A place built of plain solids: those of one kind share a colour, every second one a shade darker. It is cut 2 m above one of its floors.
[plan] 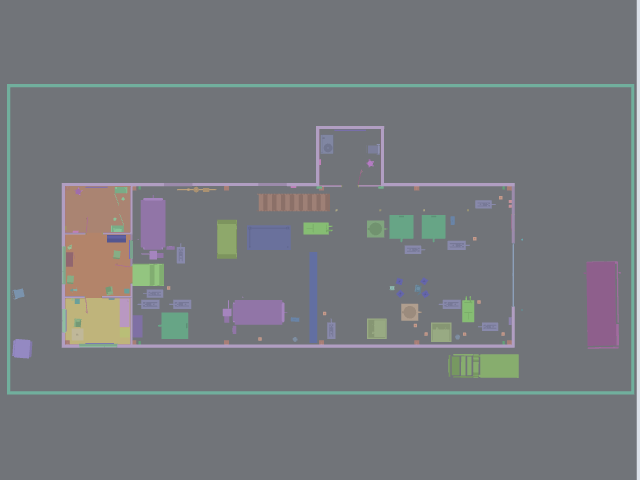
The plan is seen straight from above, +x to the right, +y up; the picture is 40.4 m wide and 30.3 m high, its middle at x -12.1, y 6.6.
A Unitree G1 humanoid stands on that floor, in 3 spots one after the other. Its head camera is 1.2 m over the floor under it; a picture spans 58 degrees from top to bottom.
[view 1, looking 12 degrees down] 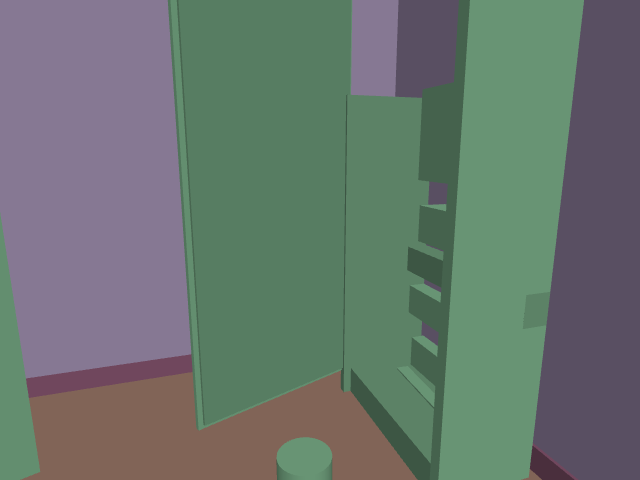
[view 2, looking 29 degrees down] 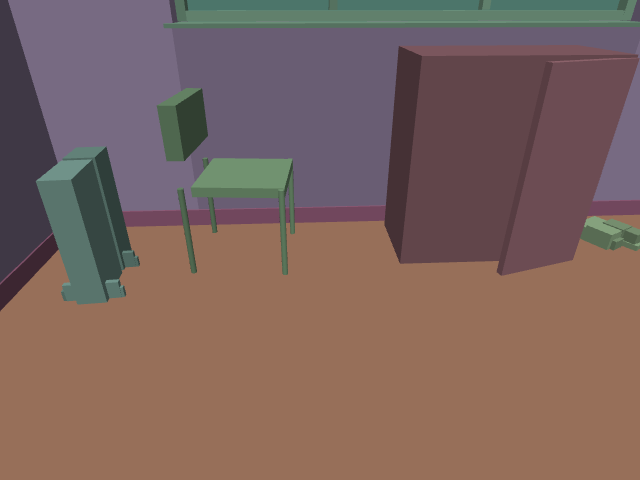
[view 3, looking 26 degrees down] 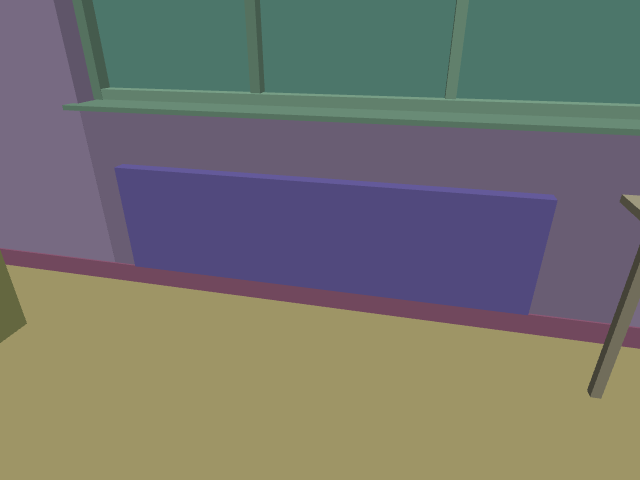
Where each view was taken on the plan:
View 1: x -26.35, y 8.30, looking -19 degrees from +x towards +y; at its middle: control_cabinet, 1.93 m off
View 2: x -25.80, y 4.40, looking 177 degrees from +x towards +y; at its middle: raised_floor_control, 2.48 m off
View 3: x -26.40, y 1.70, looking -77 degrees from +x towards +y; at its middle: radiator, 1.83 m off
